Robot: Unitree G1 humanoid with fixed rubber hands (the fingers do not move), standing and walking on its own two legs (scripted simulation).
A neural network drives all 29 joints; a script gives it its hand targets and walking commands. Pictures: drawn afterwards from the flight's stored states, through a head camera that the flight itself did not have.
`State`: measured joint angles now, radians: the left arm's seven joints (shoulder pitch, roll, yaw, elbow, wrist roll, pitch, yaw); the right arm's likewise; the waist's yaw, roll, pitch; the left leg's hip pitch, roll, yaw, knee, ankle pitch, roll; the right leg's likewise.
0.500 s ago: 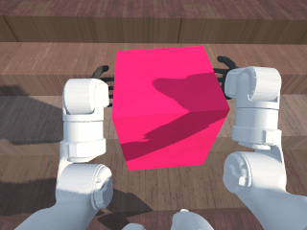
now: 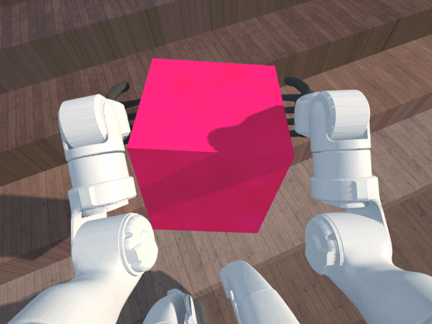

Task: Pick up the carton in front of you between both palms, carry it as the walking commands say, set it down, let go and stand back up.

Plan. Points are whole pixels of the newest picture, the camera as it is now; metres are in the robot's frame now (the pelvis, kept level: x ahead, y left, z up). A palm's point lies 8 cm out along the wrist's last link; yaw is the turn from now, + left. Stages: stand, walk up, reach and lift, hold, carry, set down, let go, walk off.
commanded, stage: carry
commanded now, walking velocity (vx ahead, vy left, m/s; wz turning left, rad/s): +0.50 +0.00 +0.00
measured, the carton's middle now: (209, 153) +0.39 -0.06 +0.05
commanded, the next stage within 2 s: none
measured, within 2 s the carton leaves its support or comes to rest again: neither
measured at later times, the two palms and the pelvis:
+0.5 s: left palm out of the picture +0.67 +0.09 +0.28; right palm out of the picture +0.69 -0.21 +0.27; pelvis +0.29 -0.08 +0.08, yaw -1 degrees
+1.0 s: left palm out of the picture +0.95 -0.01 +0.44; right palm out of the picture +0.96 -0.30 +0.46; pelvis +0.57 -0.17 +0.27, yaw -2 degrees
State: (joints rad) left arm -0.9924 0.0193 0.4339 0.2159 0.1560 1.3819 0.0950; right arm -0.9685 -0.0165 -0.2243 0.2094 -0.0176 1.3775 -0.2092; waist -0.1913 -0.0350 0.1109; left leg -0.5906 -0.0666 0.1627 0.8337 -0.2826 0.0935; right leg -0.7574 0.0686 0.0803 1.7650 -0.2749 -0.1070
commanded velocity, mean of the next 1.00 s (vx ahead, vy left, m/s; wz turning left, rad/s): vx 0.50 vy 0.00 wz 0.00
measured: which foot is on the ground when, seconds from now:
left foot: down 0.00-0.20, up 0.22-0.48, down 0.50-0.94, up 0.96-1.00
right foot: up 0.00-0.08, down 0.10-0.50, up 0.52-0.90, down 0.92-1.00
